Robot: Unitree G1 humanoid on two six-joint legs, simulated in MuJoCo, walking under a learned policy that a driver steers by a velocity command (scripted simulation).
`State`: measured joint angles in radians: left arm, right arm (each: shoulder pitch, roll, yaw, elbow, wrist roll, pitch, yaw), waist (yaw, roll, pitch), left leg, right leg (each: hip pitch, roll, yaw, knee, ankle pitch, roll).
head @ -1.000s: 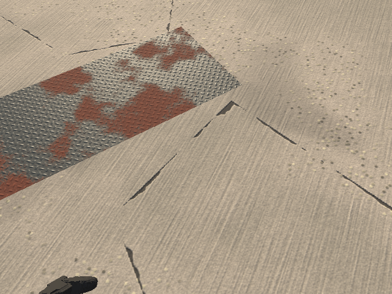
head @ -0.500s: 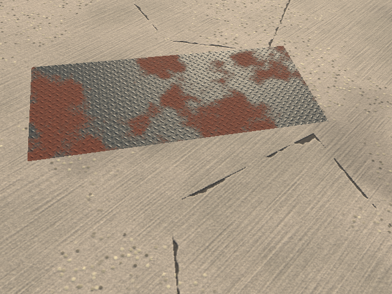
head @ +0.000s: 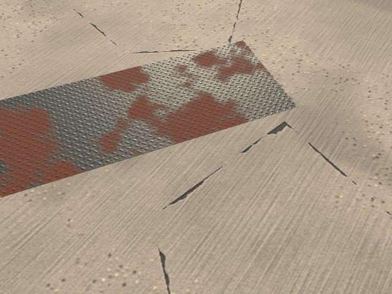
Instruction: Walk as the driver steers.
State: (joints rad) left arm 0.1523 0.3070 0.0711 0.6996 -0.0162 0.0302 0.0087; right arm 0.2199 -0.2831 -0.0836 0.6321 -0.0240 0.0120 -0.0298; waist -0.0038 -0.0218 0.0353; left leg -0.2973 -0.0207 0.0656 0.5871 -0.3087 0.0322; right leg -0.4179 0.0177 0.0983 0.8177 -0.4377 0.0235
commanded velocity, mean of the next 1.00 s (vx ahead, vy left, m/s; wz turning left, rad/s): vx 0.01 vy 0.00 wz -0.19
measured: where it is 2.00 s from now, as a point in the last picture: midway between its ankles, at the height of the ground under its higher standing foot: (179, 269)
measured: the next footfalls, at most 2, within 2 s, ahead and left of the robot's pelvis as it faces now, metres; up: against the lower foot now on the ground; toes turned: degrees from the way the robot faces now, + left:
right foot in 0.22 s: +0.02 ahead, -0.15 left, +0.00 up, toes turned -10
left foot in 0.68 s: +0.10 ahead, +0.07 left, +0.00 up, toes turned -19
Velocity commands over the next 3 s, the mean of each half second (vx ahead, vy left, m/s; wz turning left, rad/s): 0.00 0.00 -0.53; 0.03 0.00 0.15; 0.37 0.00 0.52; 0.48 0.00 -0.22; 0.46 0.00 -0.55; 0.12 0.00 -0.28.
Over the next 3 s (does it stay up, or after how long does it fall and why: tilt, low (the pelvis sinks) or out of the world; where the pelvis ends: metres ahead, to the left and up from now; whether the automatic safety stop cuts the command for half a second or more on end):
stays up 0.90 0.01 0.01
